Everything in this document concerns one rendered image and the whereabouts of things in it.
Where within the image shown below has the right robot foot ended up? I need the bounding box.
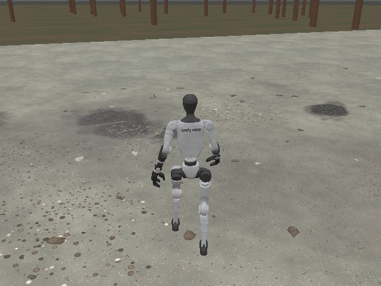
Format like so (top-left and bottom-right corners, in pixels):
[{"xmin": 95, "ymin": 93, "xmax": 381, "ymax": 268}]
[{"xmin": 199, "ymin": 240, "xmax": 208, "ymax": 256}]

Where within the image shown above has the robot right upper arm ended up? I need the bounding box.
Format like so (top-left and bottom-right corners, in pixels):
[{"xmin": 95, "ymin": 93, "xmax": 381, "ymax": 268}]
[{"xmin": 202, "ymin": 120, "xmax": 218, "ymax": 151}]

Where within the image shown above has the robot right forearm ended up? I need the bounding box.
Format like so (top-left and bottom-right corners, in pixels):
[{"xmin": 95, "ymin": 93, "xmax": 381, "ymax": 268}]
[{"xmin": 212, "ymin": 142, "xmax": 220, "ymax": 160}]

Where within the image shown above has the robot left forearm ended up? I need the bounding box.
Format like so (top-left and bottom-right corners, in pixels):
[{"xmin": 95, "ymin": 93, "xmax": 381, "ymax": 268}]
[{"xmin": 154, "ymin": 145, "xmax": 167, "ymax": 173}]

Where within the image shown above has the robot right hand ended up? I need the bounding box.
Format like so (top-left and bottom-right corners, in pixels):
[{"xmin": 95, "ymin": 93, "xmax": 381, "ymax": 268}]
[{"xmin": 206, "ymin": 156, "xmax": 220, "ymax": 166}]

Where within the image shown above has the robot left hand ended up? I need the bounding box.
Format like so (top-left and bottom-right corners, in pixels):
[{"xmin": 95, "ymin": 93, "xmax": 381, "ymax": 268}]
[{"xmin": 151, "ymin": 171, "xmax": 165, "ymax": 187}]

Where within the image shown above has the left robot foot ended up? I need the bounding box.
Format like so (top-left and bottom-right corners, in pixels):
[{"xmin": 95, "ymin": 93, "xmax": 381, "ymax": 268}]
[{"xmin": 171, "ymin": 218, "xmax": 180, "ymax": 232}]

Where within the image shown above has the robot foot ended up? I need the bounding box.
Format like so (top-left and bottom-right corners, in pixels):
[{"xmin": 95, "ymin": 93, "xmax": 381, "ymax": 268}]
[
  {"xmin": 171, "ymin": 218, "xmax": 180, "ymax": 232},
  {"xmin": 199, "ymin": 240, "xmax": 208, "ymax": 256}
]

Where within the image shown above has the robot left upper arm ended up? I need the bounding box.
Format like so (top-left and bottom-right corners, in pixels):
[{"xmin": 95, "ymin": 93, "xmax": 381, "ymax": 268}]
[{"xmin": 162, "ymin": 120, "xmax": 178, "ymax": 154}]

